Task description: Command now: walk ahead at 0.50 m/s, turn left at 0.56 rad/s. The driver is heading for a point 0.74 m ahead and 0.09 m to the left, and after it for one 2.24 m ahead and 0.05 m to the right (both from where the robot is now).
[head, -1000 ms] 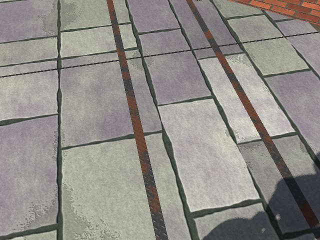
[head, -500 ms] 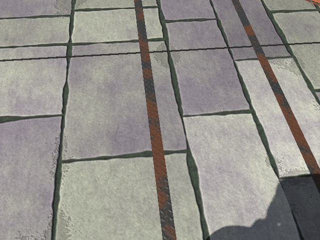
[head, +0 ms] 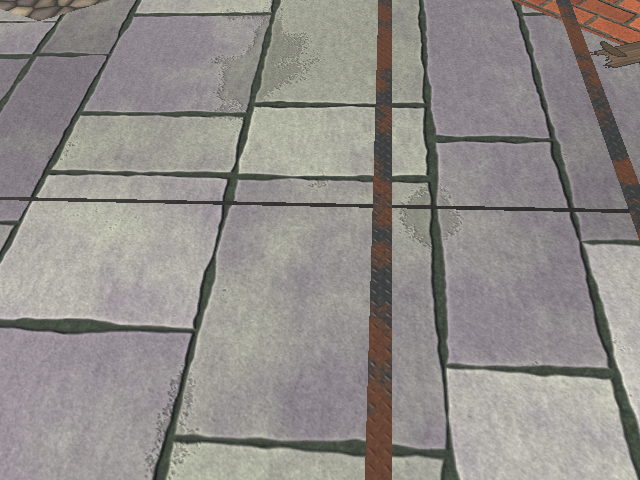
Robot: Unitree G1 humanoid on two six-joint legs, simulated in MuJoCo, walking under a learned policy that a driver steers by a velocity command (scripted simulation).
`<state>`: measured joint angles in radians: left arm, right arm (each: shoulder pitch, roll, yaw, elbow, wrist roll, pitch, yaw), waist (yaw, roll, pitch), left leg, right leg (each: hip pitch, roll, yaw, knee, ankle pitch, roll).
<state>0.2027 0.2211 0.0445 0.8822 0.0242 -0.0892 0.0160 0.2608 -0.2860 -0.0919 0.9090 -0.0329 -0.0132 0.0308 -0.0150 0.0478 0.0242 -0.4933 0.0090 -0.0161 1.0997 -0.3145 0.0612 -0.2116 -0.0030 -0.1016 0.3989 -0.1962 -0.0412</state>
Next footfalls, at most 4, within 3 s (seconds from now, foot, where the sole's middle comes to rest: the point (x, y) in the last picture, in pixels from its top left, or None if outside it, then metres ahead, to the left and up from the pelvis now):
0.34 left None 0.29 0.14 -0.78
0.92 right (303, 421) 0.63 0.10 -0.78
1.42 left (231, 312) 0.92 0.28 -0.78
1.94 right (343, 250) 1.11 -0.01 -0.78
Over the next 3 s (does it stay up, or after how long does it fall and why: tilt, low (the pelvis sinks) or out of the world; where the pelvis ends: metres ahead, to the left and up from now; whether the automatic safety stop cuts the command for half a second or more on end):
stays up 1.56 -0.05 -0.02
